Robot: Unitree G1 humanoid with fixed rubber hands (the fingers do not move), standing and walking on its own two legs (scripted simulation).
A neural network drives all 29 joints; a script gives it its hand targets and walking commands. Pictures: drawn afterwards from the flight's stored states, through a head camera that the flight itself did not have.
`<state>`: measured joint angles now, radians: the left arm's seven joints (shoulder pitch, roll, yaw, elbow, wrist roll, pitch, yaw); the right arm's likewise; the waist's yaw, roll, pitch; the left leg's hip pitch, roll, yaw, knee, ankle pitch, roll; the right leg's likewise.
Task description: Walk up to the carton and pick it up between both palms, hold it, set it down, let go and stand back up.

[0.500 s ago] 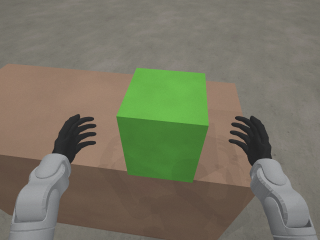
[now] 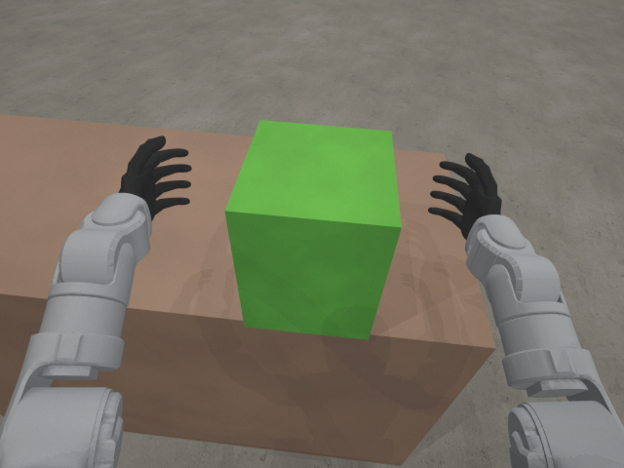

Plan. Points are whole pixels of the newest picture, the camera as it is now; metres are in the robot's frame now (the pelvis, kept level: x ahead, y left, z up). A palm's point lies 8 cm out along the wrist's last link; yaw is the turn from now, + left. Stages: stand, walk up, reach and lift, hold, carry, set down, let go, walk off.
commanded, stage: reach and lift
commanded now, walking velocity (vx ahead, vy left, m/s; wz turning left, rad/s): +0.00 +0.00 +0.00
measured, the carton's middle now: (315, 232) +0.47 -0.04 +0.06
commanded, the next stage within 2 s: none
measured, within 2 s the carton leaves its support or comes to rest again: neither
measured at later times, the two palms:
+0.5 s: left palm (154, 150) +0.48 +0.16 +0.21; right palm (463, 168) +0.43 -0.23 +0.20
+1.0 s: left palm (176, 207) +0.47 +0.15 +0.12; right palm (435, 219) +0.42 -0.21 +0.12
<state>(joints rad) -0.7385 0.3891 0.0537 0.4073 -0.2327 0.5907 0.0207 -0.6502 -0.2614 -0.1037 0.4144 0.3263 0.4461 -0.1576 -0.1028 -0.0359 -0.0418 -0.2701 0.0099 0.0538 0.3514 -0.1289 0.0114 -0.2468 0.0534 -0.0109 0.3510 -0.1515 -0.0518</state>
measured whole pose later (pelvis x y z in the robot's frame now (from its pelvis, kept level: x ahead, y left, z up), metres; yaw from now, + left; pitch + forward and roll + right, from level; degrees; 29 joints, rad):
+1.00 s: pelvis +0.01 +0.00 -0.01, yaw +0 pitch +12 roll -1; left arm -0.98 0.28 0.03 1.05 -0.15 0.17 0.07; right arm -0.90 -0.18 -0.12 0.99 0.21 0.14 -0.14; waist -0.12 -0.02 -0.14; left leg -0.48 0.01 0.03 0.42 -0.15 0.01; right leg -0.43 0.06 -0.03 0.37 -0.15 -0.05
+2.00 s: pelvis +0.01 +0.01 -0.01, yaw +0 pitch +13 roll -1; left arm -1.01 0.09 0.30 1.20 0.18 -0.10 0.07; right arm -0.90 0.00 -0.43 1.04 -0.15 -0.08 -0.17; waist -0.11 -0.02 -0.13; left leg -0.51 0.01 0.03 0.42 -0.15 0.01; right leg -0.47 0.05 -0.03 0.39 -0.15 -0.05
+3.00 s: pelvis +0.03 +0.01 +0.00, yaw -1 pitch +4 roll +0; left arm -0.79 -0.09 0.46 0.86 0.38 0.04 0.01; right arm -0.71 0.11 -0.63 0.86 -0.40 -0.14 -0.04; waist -0.09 -0.03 -0.03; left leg -0.23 0.00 0.06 0.33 -0.17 0.03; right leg -0.20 0.03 -0.04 0.30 -0.17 -0.03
